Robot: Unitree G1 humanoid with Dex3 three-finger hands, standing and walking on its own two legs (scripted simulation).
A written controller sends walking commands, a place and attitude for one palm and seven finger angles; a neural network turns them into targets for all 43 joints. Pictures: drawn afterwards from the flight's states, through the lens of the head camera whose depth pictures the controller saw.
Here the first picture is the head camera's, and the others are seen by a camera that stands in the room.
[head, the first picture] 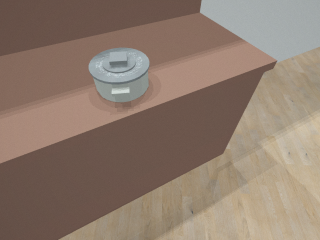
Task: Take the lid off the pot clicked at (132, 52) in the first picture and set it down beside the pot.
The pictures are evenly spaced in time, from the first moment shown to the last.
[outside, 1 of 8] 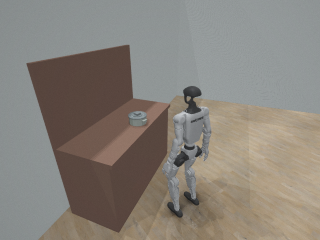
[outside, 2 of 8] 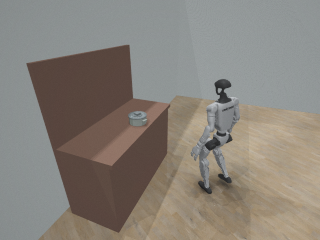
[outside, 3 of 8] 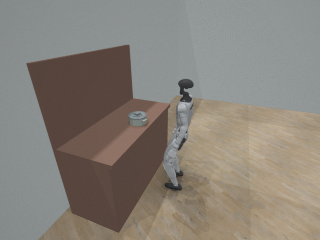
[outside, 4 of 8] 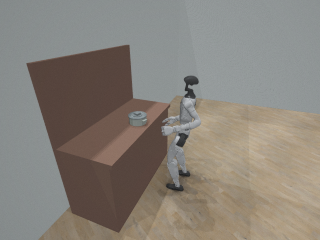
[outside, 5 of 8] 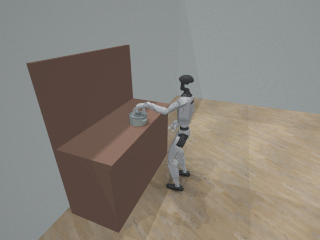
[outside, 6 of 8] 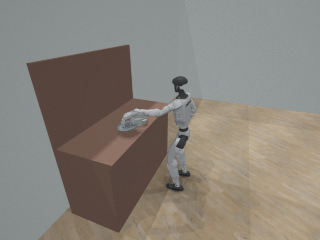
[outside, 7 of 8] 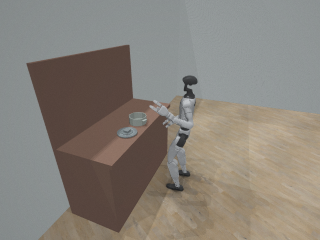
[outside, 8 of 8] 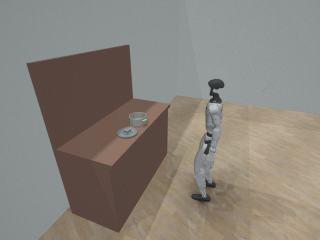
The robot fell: no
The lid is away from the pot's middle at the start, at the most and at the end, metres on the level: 0.00 0.24 0.24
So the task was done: yes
